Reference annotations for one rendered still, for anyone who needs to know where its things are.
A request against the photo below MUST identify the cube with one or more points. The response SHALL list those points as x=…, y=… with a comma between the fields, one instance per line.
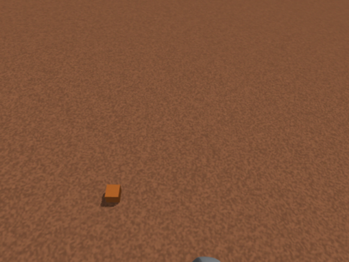
x=113, y=193

